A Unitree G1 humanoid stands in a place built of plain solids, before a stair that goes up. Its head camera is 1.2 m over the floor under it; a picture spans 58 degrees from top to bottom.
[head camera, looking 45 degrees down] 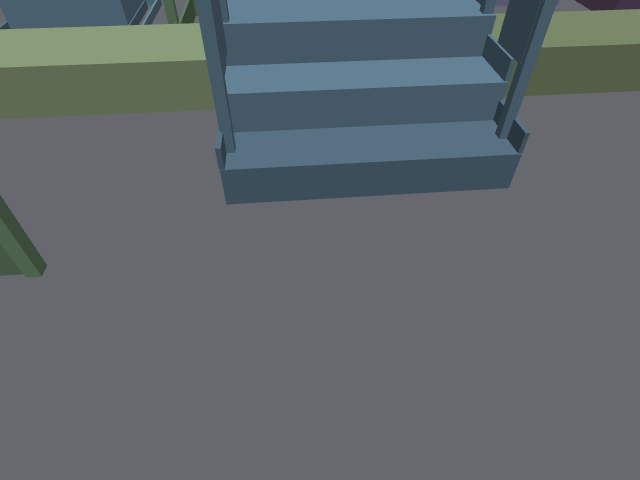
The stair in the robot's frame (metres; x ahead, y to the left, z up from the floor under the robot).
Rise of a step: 0.18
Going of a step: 0.28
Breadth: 1.25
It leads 5 degrees to the left of straight ahead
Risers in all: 3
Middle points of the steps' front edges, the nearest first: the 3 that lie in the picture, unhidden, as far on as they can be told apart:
1.47 -0.22 0.18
1.75 -0.20 0.36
2.03 -0.17 0.54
